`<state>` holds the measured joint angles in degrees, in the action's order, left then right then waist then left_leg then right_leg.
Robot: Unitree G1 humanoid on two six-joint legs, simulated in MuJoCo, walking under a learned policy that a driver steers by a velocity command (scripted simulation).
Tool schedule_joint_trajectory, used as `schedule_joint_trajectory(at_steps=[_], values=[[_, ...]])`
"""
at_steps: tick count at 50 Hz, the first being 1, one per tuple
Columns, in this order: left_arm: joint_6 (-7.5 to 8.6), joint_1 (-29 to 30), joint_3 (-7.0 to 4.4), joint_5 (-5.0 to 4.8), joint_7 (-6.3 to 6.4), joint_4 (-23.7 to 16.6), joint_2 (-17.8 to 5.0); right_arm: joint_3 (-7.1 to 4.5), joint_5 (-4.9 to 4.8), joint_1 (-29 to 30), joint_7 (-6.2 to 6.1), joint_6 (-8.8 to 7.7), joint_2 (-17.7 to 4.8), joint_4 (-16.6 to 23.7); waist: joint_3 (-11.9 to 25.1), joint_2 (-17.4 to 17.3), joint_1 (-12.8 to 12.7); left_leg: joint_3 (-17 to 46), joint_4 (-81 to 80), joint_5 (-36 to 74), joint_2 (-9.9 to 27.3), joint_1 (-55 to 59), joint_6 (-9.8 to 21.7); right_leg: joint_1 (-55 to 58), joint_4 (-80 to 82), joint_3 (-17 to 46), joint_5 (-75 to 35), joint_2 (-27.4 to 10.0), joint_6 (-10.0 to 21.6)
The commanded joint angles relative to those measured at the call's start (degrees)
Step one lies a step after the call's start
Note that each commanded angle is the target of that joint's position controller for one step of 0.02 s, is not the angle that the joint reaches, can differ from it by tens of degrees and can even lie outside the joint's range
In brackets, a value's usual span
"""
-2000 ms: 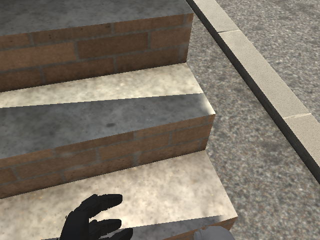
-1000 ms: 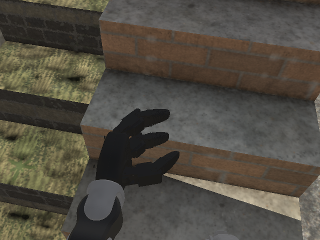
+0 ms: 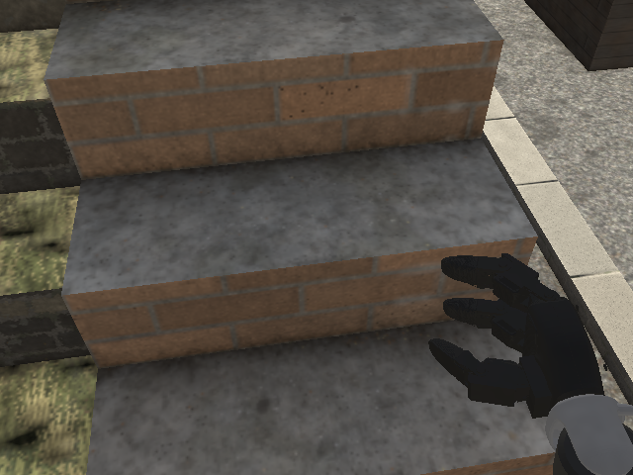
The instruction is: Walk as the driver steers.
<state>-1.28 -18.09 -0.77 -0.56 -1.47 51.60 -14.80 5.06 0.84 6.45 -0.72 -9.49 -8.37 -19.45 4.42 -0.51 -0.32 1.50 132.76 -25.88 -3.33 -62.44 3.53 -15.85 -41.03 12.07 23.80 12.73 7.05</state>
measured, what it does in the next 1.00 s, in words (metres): climbs: left foot 0.19 m higher, then right foot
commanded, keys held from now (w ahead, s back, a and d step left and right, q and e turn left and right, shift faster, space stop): e+shift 0.24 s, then q+shift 0.76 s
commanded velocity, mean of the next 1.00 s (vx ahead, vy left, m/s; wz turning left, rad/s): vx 0.24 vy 0.00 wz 0.08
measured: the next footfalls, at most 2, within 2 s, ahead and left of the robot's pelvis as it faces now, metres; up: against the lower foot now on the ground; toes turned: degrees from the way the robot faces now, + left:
left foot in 0.16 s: +0.23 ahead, +0.15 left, +0.19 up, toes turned -8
right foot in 0.50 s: +0.30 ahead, -0.16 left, +0.19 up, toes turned -15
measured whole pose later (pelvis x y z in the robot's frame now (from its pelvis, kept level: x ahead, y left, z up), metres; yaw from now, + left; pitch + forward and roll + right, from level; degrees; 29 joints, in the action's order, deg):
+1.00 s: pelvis +0.18 +0.01 +0.19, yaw +10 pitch +0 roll -2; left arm -4.5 -5.4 -4.4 -2.8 3.9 35.0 -16.2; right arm -1.2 -0.1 -9.2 2.4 6.7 -12.7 -32.9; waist 1.0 4.3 1.0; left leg 4.2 42.9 -20.9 -4.2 -21.4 3.2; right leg -34.9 -81.4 0.1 18.0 -0.6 -1.7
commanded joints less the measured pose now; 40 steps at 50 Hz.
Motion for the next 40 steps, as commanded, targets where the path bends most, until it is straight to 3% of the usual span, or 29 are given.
schedule_joint_trajectory(at_steps=[1, 2, 3, 4, 5, 6, 7, 8, 9, 10, 12, 13, 14, 15, 19, 21, 22, 23, 24, 25, 26, 27, 29, 30, 31, 32, 33, 36, 40], values=[[1.89, -4.58, -2.04, -1.20, 0.38, 1.97, -7.37, 0.15, -0.68, 17.69, -0.95, -0.11, -0.52, 13.22, -12.76, 0.85, -1.01, -3.17, 8.42, -14.04, 3.67, -31.94, 1.45, 3.38, 23.39, 23.81, -19.12, -16.93, 7.69], [1.90, -4.86, -3.27, -3.20, -0.07, 0.44, -10.30, 1.67, 0.43, 18.99, -1.38, 1.15, 0.46, 15.29, -12.84, -3.71, 0.25, -3.49, -15.16, -6.27, 6.93, -24.45, 3.16, -3.12, 26.69, 17.81, -17.73, -13.24, 4.14], [1.71, 0.53, -3.92, -4.76, 0.66, -3.71, -11.48, 1.66, -0.65, 15.95, -1.81, 3.10, -1.44, 15.48, -10.68, -5.45, 2.85, -3.90, -37.31, 1.83, 8.90, -1.50, 3.62, -17.59, 31.82, 13.30, -19.09, -10.44, 2.84], [1.31, 4.42, -5.77, -6.37, 0.45, -7.66, -15.31, 1.81, -0.53, 3.66, -1.38, 4.99, -1.95, 10.20, 1.23, -7.71, 6.53, -10.60, -55.41, 10.04, 3.91, 40.26, 2.37, -31.63, 34.43, 8.46, -34.91, -7.29, 2.16], [2.66, 3.28, -6.20, -6.71, 1.23, -9.98, -20.00, 0.21, -4.53, -4.08, -1.30, 4.12, -1.37, 8.68, 13.12, -2.85, 10.25, -11.29, -48.94, 14.97, 0.53, 66.82, 1.36, -30.93, 30.17, 12.47, -79.49, -11.79, 1.06], [3.35, 6.57, -8.11, -5.35, 2.28, -9.86, -24.07, -3.02, -5.27, -13.25, -1.95, 5.07, -7.15, 5.60, 19.33, 3.92, 14.51, -4.17, -56.83, 4.09, 0.48, 67.34, 0.79, -15.96, 19.65, 13.96, -106.10, -12.51, -2.21], [2.73, 9.10, -8.87, -4.16, 3.26, -12.10, -24.43, -5.70, -4.36, -25.55, -3.10, 4.74, -13.17, 2.72, 25.07, -6.93, 18.79, 16.75, -79.93, -12.40, 8.83, 63.32, 7.32, -3.97, -10.10, 12.76, -96.84, -8.54, -7.30], [3.41, 9.67, -7.05, 0.22, 1.56, -12.77, -17.41, -5.32, -1.19, -27.49, -0.82, 4.25, -15.44, -3.60, 25.64, -26.32, 17.59, 18.73, -89.11, 19.32, 13.30, 67.23, 9.66, -3.03, -29.37, 9.25, -17.71, 0.37, -8.05], [5.12, 15.22, -5.96, 2.89, 0.34, -16.10, -9.39, -3.73, 2.60, -20.74, -0.61, 6.53, -9.29, -6.21, 17.92, -17.93, 11.58, 22.56, -92.78, 58.97, 15.92, 65.54, 11.21, -19.33, -50.40, 3.47, -2.61, -0.61, -7.23], [3.93, 12.04, -6.05, -0.53, -1.57, -20.47, -8.80, -3.36, 2.21, -14.37, -0.52, 7.66, -6.35, -6.08, 18.02, -15.73, 2.34, 30.09, -95.40, 67.33, 24.06, 64.71, 15.54, -29.33, -62.74, -2.96, -0.18, -1.21, -11.55], [2.58, 13.84, -4.18, -0.64, -2.06, -24.97, -3.89, -3.90, -0.63, -12.50, -2.16, 7.08, -1.74, -11.27, 6.44, -6.57, -0.65, 21.99, -90.76, 37.17, 23.20, 57.53, 14.47, -39.97, -67.38, -5.11, -5.50, -6.12, -10.70], [3.95, 0.96, -0.36, 3.30, -2.66, -16.35, -5.80, -1.21, 2.13, -13.96, 3.12, 8.01, 5.59, -11.89, 10.24, 4.69, 4.81, 25.27, -97.30, 44.44, 28.61, 43.54, 15.10, -33.81, -69.32, 5.22, 3.01, -13.47, -8.14], [4.64, 6.99, 0.92, 2.97, -2.38, -21.04, -1.78, -0.85, 1.79, -10.58, 3.31, 7.30, 4.52, -14.84, 1.61, 2.48, 0.59, 19.85, -95.01, 41.49, 22.50, 38.27, 12.81, -35.79, -61.06, 5.38, 11.77, -13.04, -6.30], [3.27, 4.68, -0.98, -1.81, -0.88, -22.46, 1.33, -6.26, -2.53, -19.89, 1.71, 6.19, -4.14, -23.70, -5.35, -3.30, -2.95, 15.36, -96.06, 21.28, 17.65, 43.58, 11.80, -37.25, -64.03, -3.67, -2.79, -8.60, -7.93], [2.41, 6.69, -0.34, -1.78, 1.22, -23.11, -0.47, -7.16, -3.43, -22.12, 2.54, 5.97, -1.94, -24.47, -3.76, 0.43, -2.01, 11.30, -100.16, 20.81, 15.32, 45.09, 9.15, -36.38, -55.22, -0.16, -10.60, -11.09, -10.43], [1.40, 10.37, 1.36, -0.82, 1.26, -28.43, 1.18, -7.94, -5.31, -14.70, 1.28, 6.30, -7.52, -20.00, -1.96, 1.60, -6.18, 2.96, -103.93, 29.71, 8.72, 36.41, 4.18, -14.30, -16.75, -11.31, 5.17, -16.10, -12.55], [2.64, 7.13, 1.26, -2.26, 0.34, -27.25, 1.87, -10.82, -8.42, -18.00, 1.18, 7.15, -12.85, -21.22, -1.48, 0.85, -6.79, 0.59, -103.21, 24.73, 4.86, 30.60, 4.28, 0.91, -5.28, -19.91, -0.95, -10.44, -14.45], [4.42, -1.90, -1.07, -3.80, -0.19, -23.58, -0.35, -11.71, -8.51, -17.37, 2.08, 6.22, -13.82, -22.34, 1.76, -5.15, -9.62, 1.95, -101.96, 27.12, 6.48, 26.77, 4.22, 17.67, -0.56, -15.37, -20.42, -13.63, -14.18], [4.50, -6.88, -2.88, -3.58, 0.06, -21.19, -3.35, -10.58, -7.62, -16.23, 2.53, 6.19, -10.16, -23.23, 2.75, -7.66, -12.18, -1.01, -96.31, 19.44, 3.98, 29.59, 2.78, 20.51, 7.78, -12.67, -23.92, -15.11, -13.97], [4.37, -6.82, -2.26, -1.68, -0.24, -19.35, -3.49, -9.47, -5.45, -17.77, 2.75, 6.72, -4.64, -23.52, -0.33, 0.16, -9.96, -2.93, -80.80, 3.66, 0.19, 28.89, 0.84, 18.45, 11.94, -8.27, -44.64, -20.15, -14.09], [3.72, -3.89, -1.40, -0.04, 0.65, -22.09, -5.87, -9.01, -4.36, -24.61, 2.65, 8.00, -1.24, -20.83, 6.87, 14.51, -3.10, 0.16, -60.61, -3.08, -0.43, 28.75, -2.78, 16.61, 11.65, 8.47, -77.30, -36.58, -12.62], [1.21, 5.74, -3.22, -1.10, 2.70, -27.41, -10.60, -11.67, -4.13, -35.76, 2.97, 10.33, -9.83, -20.85, 19.69, 18.85, 2.34, 2.01, -45.32, -0.53, 3.16, 35.12, -4.93, 12.03, 16.03, 19.62, -55.25, -43.32, -7.95], [-0.17, 18.39, -0.69, -0.82, 3.17, -28.73, -3.43, -12.48, -2.64, -23.53, 2.80, 13.76, -10.62, -16.74, 2.06, 13.52, 4.12, 0.81, -33.80, 5.06, 4.04, 25.48, -6.76, -4.95, 23.59, 9.92, -0.46, -34.64, -4.07], [0.85, 21.50, -0.03, -0.26, 2.52, -28.20, -1.88, -11.46, -3.64, -20.54, 2.10, 14.02, -7.70, -15.59, -5.39, 13.68, 4.62, 1.14, -37.40, 6.63, 4.17, 24.20, -7.35, -10.40, 23.74, 2.14, -3.27, -31.81, -3.16], [1.47, 20.30, 0.32, 0.74, 2.52, -27.19, -0.57, -11.31, -4.60, -21.73, 1.91, 14.15, -7.60, -16.20, -5.33, 12.60, 4.56, -0.20, -39.58, 6.09, 3.24, 26.87, -8.10, -10.24, 22.92, -4.19, -11.65, -30.32, -1.33], [3.05, 21.74, 0.16, 7.19, 1.46, -32.65, -2.70, -11.08, 4.28, -29.51, 5.44, 6.54, -12.76, -21.42, 2.62, 15.93, 2.04, 2.76, -29.50, 2.04, 0.73, 25.89, -11.44, -7.10, 28.17, 0.62, -0.25, -32.75, 6.93], [0.80, 18.37, -1.39, -0.03, 2.68, -25.75, -2.63, -11.86, -4.84, -22.23, 3.18, 11.22, -8.38, -17.67, -4.27, 10.22, 4.57, -1.74, -39.37, 7.14, 3.33, 27.34, -9.68, -7.98, 21.24, -7.88, -13.90, -30.51, 2.26], [-0.97, 15.68, -2.18, -1.14, 3.97, -26.97, -4.32, -8.76, -3.83, -21.74, 1.25, 14.02, -5.58, -14.05, 1.85, 8.00, 4.79, -1.81, -60.49, 1.04, 3.41, 32.90, -6.95, -3.08, 15.43, -13.82, -24.02, -28.64, 0.88], [-2.08, 14.59, -3.83, -4.66, 5.80, -23.33, -5.99, -8.93, -1.15, -16.69, 4.46, 15.99, -9.04, -10.08, 2.35, 13.11, 3.08, -4.60, -82.00, -5.07, 6.29, 39.86, -1.86, 1.05, 16.93, -11.73, -17.35, -32.94, 3.11]])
